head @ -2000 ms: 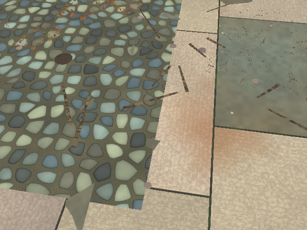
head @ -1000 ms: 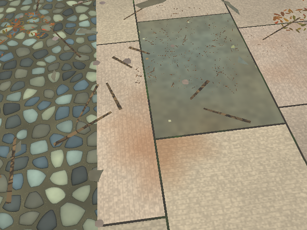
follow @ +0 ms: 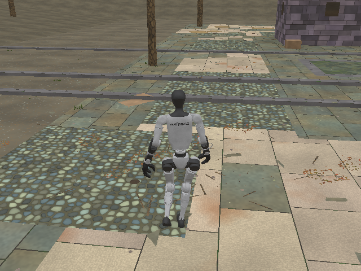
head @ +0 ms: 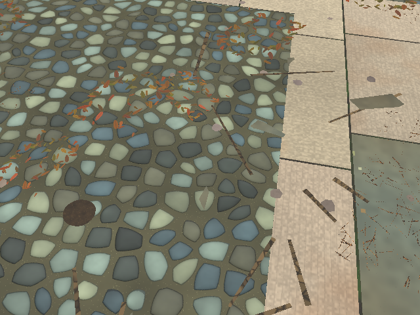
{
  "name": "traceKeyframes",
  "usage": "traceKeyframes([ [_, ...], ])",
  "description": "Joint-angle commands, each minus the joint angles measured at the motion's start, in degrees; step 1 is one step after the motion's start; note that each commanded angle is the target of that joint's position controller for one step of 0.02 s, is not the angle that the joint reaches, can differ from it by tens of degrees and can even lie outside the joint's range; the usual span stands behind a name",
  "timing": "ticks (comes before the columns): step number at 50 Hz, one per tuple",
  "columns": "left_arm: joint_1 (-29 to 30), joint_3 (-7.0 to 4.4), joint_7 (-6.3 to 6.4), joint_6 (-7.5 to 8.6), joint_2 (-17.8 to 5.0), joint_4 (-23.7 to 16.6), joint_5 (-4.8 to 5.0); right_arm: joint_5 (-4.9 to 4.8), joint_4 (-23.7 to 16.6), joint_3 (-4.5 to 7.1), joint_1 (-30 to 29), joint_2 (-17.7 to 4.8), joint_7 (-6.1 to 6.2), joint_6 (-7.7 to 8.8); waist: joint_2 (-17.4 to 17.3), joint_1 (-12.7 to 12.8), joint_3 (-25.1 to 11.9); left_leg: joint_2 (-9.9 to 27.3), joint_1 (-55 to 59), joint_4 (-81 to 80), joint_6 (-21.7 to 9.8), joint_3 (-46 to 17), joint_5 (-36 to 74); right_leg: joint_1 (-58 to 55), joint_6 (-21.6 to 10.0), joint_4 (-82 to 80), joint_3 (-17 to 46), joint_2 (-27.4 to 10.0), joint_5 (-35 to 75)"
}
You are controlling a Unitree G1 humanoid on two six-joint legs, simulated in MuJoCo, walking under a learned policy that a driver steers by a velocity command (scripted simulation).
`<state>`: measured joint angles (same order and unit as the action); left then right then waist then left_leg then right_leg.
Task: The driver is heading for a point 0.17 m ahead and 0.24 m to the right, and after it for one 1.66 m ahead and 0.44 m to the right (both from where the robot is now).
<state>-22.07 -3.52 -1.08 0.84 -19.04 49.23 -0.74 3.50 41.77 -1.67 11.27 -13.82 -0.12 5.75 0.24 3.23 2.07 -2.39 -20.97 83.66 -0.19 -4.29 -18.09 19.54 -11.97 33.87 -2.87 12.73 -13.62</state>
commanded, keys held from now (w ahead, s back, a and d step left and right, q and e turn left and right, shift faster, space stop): w+e+shift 0.26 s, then e+shift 0.46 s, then shift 0.10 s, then q+shift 0.18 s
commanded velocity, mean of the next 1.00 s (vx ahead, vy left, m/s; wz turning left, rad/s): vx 0.48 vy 0.00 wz -0.77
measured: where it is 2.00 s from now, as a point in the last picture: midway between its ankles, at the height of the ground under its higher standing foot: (216, 259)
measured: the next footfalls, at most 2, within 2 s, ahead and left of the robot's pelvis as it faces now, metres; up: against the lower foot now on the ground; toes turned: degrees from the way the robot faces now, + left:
left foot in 0.30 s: +0.51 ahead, +0.17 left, +0.00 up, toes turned -19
right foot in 0.70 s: +0.65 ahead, -0.14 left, +0.00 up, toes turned -40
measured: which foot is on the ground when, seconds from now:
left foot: up 0.00-0.28, down 0.30-0.70, up 0.72-1.00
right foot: down 0.00-0.28, up 0.30-0.68, down 0.70-1.00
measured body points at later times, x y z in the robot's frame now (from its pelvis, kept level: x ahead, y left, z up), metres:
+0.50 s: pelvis +0.42 +0.06 +0.02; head +0.47 +0.04 +0.47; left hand +0.71 +0.26 -0.06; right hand +0.38 -0.25 -0.08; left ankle +0.47 +0.18 -0.71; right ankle +0.39 -0.03 -0.63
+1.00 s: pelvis +0.63 +0.00 +0.02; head +0.65 -0.03 +0.46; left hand +0.94 +0.06 -0.07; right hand +0.56 -0.30 -0.09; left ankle +0.79 +0.07 -0.68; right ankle +0.62 -0.11 -0.71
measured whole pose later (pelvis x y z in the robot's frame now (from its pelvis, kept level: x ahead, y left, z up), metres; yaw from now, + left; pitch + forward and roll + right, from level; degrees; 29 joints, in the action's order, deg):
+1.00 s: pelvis +0.63 +0.00 +0.02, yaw -45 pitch +0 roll -1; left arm -6.6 -1.6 0.5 -0.8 -14.7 36.1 -1.6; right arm -0.7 40.7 1.4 7.2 -17.0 0.4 0.3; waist -1.7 0.7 4.0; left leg 4.2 -29.0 48.5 4.2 -2.8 -16.2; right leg 20.9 -3.4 29.6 2.6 5.0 -8.7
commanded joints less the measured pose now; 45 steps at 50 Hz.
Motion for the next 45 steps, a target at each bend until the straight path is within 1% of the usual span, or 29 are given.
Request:
traceKeyframes([
  [1, -0.77, -1.0, 0.93, 2.55, -5.58, -2.84, -0.19, 1.98, -6.64, 0.7, 0.16, -7.81, -0.38, -0.87, -7.64, -6.29, 4.37, 6.39, -18.14, -7.31, 1.41, -2.58, -1.18, -3.39, -8.55, -24.55, 34.75, -17.74, -9.82],
  [3, -0.2, -1.45, 0.51, 3.94, -7.23, -3.32, 0.29, 1.73, -8.82, 0.07, -4.14, -7.2, -0.72, -2.23, -5.18, -5.83, 6.26, 8.08, -13.68, -18.73, 3.07, 1.03, 2.26, 5.45, -8.25, -26.75, 28.83, -14.07, -3.79],
  [5, -0.82, -1.88, 0.5, 4.25, -7.27, -3.42, 0.62, 0.08, -11.66, -0.53, -11.6, -6.22, -1.26, -2.07, -2.34, -2.85, 7.01, 8.37, -9.56, -31.88, 4.26, 3.06, 11.85, 8.53, -6.35, -27.8, 25.62, -11.8, 2.28],
  [7, -2.9, -2.43, 0.12, 4.26, -7.66, -2.96, 1.35, -1.21, -13.14, -1.0, -16.17, -4.61, -1.38, -1.93, 0.18, 0.8, 5.36, 6.56, -6.2, -42.55, 3.99, 4.39, 21.45, 4.63, -3.38, -26.25, 24.6, -10.78, 10.89],
  [9, -4.63, -3.05, -0.07, 4.12, -8.87, -2.58, 1.41, -1.74, -13.69, -0.61, -17.49, -5.39, -1.19, -1.66, 1.96, 2.81, 2.51, 4.46, -4.55, -47.83, 3.15, 4.71, 24.63, -2.78, -1.84, -23.33, 25.49, -12.07, 20.87],
  [11, -4.41, -3.5, 0.45, 3.85, -9.57, -2.65, 1.15, -1.66, -13.73, -0.03, -16.74, -6.81, -0.82, -1.17, 2.92, 2.48, 0.38, 2.9, -1.47, -53.53, 2.42, 3.76, 22.37, -9.18, 0.07, -18.51, 26.26, -12.97, 27.82],
  [12, -3.67, -3.73, 0.68, 3.88, -10.44, -2.87, 0.96, -1.6, -12.79, 0.77, -13.63, -8.57, -0.39, -0.93, 3.04, 0.9, -2.24, 1.37, 3.14, -55.16, 1.92, 3.44, 19.05, -11.71, 1.38, -13.64, 26.59, -13.06, 35.22],
  [13, -2.56, -4.07, 0.6, 3.98, -12.19, -3.11, 0.44, -1.89, -10.9, 2.12, -6.83, -11.47, 0.27, -0.64, 2.77, -2.7, -7.38, 0.12, 10.76, -54.85, 1.14, 3.15, 13.16, -13.39, 2.72, -4.74, 26.14, -12.84, 41.81],
  [14, 0.7, -4.38, 0.36, 4.2, -13.38, -3.74, 0.47, -1.72, -8.44, 3.29, 3.66, -13.69, 1.1, -0.14, 2.31, -9.14, -12.04, 2.12, 22.21, -55.76, 0.23, 2.07, 11.97, -9.69, 4.48, 8.47, 24.82, -10.42, 41.04],
  [15, 2.48, -3.05, 0.47, 4.87, -7.99, -5.31, 0.83, -0.14, -6.4, 5.05, 16.43, -17.71, 2.39, 0.34, -1.38, -13.81, -19.04, 12.81, 35.73, -54.9, -1.59, -6.42, -0.18, -1.77, 5.35, 25.79, 21.09, -7.86, 26.29],
  [16, -4.1, -0.55, 1.31, 4.51, 2.22, -7.92, 3.49, 2.43, -6.38, 6.0, 16.5, -21.65, 2.49, 0.03, -18.34, -7.81, -26.1, 33.5, 50.23, -58.54, -6.8, -33.58, 10.43, 16.82, 7.76, 43.5, 12.69, -1.76, -21.84],
  [17, -3.67, -0.66, 1.92, 3.32, -3.79, -8.39, 1.74, 0.7, -6.32, 6.82, 13.3, -20.06, 1.9, -0.91, -17.14, -7.0, -27.65, 32.8, 47.11, -59.98, -10.01, -41.51, 14.23, 22.51, 7.54, 49.29, 9.89, -6.7, -16.96],
  [18, 2.7, -1.43, 2.02, 2.34, -6.6, -7.88, 0.38, -0.09, -6.91, 5.16, 8.74, -12.73, 1.62, -1.13, -9.28, -7.53, -18.47, 28.29, 38.54, -59.73, -8.46, -27.88, 21.16, 23.64, 7.8, 46.94, 8.11, -10.37, -11.12],
  [19, 6.25, -1.69, 1.4, 1.66, -6.46, -8.19, -0.27, -0.32, -6.08, 3.98, 6.83, -8.4, 1.22, -1.26, -4.76, -7.2, -12.23, 24.73, 31.42, -58.92, -7.33, -16.99, 32.36, 23.02, 8.64, 44.16, 6.95, -11.92, -8.49],
  [20, 5.67, -1.7, 1.58, 1.29, -5.01, -10.76, 3.87, -3.44, -7.35, 4.65, 2.83, -7.86, 1.6, -0.76, -11.68, -5.53, -8.69, 20.35, 29.15, -60.49, -6.74, -10.55, 35.81, 23.55, 11.26, 44.78, 8.77, -15.56, -8.29],
  [21, 7.04, -1.95, 1.27, 0.57, -5.63, -11.52, 4.32, -3.85, -6.25, 4.4, 1.34, -6.56, 1.79, -0.46, -11.03, -4.82, -6.13, 18.53, 24.58, -62.01, -6.1, -6.3, 36.61, 22.73, 11.82, 42.74, 8.15, -17.12, -7.44],
  [24, 10.59, -0.48, 0.36, -1.22, -1.03, -16.27, 3.4, -4.23, -4.83, 5.53, -3.69, -7.64, 2.0, -0.04, -7.46, -2.01, -0.09, 18.75, 14.08, -67.71, -7.68, 1.66, 38.2, 20.22, 13.25, 29.85, 5.25, -18.91, -5.96],
  [27, 10.57, 0.12, -1.2, -1.08, -0.87, -16.94, 1.99, -4.35, -4.69, 7.15, -8.15, -12.29, 2.5, -0.4, -6.32, -1.09, -1.8, 16.47, 10.22, -68.6, -6.93, 10.86, 40.27, 10.18, 13.4, 13.26, 2.0, -17.85, 9.13],
  [30, 10.31, -1.09, -2.76, -1.6, -3.83, -16.38, 1.57, -5.81, -3.82, 7.96, -7.93, -14.76, 2.39, -0.36, -4.46, -0.4, -3.7, 15.52, 12.88, -63.09, -4.89, 15.2, 45.54, 2.62, 10.51, 6.27, -1.25, -14.63, 14.81],
  [33, 5.64, -3.78, -2.66, -1.91, -9.01, -15.99, 1.75, -6.94, -4.07, 8.85, -7.25, -16.77, 2.12, -1.67, -4.09, 3.0, -6.94, 15.48, 14.95, -48.24, -3.45, 16.26, 54.73, -6.48, 5.75, 2.71, -3.6, -10.3, 10.04],
  [34, -0.63, -5.29, -1.92, -1.73, -11.14, -14.46, 1.98, -6.75, -4.52, 8.49, -7.38, -15.43, 1.92, -2.29, -1.41, 6.28, -9.26, 13.85, 10.23, -36.01, -1.87, 16.47, 48.23, -15.92, 3.1, -1.97, -2.88, -8.57, 13.46],
  [35, 0.62, -5.82, -0.41, -1.54, -13.3, -14.76, 3.18, -4.28, -4.46, 6.74, -1.76, -9.18, 1.21, -2.55, 11.4, 2.43, -7.76, 7.31, -1.42, -21.15, 1.17, 16.24, 1.5, -24.05, -0.34, -5.01, 6.29, -12.56, 33.55],
  [36, 6.65, -5.96, -0.17, -0.97, -18.82, -19.87, 0.29, -2.69, -6.62, 5.75, 4.8, -8.29, 0.57, -2.13, 20.15, -3.67, -16.63, -3.62, -19.85, 1.55, 5.01, 9.31, -23.37, -37.48, -16.49, -5.83, 39.29, -29.08, 42.83],
  [37, 7.64, -5.3, -0.79, -0.43, -15.46, -22.27, -0.43, -3.51, -6.72, 6.3, 2.08, -14.37, -0.12, -1.36, 10.29, 0.77, -27.02, -1.21, -20.63, 3.35, 3.77, -3.78, -17.89, -37.78, -17.37, -13.42, 47.31, -33.25, 26.94],
  [38, 10.9, -4.57, -0.8, 0.09, -13.29, -22.58, 0.43, -4.64, -7.58, 6.52, -2.55, -15.5, -0.13, -1.35, 5.62, 0.11, -20.49, 0.86, -20.66, -0.12, 2.78, -4.34, -13.81, -30.99, -13.75, -14.73, 42.23, -31.54, 21.52],
  [39, 13.23, -3.76, -0.48, 0.3, -10.25, -22.2, 1.63, -3.95, -6.9, 6.5, -3.47, -14.6, 0.56, -1.79, -0.62, -1.89, -14.23, 3.32, -19.79, -4.91, 2.93, -3.68, -11.32, -23.18, -9.73, -13.78, 36.08, -28.52, 21.4],
  [40, 14.79, -2.91, 0.11, 0.19, -8.03, -22.09, 2.17, -3.34, -6.15, 6.43, -3.29, -14.01, 1.25, -2.46, -1.78, -3.15, -11.65, 4.89, -16.95, -9.58, 3.17, -3.34, -10.2, -16.62, -7.63, -12.7, 31.27, -26.66, 25.44],
  [42, 16.79, -2.33, 1.07, -0.45, -7.2, -21.56, 0.78, -3.36, -4.57, 6.35, -0.91, -12.88, 1.29, -3.78, -0.25, -5.08, -9.95, 5.43, -8.11, -16.36, 3.82, 0.09, -8.83, -5.82, -5.22, -12.08, 22.86, -23.68, 33.74],
  [45, 16.05, -1.26, 2.28, -0.71, -4.94, -19.04, -0.34, -3.37, -2.89, 4.23, 1.6, -6.96, 1.2, -4.19, 1.62, -4.49, -14.1, 6.03, -0.99, -27.5, 5.25, 2.83, -2.28, -3.26, -3.31, -9.95, 14.45, -21.16, 41.46],
])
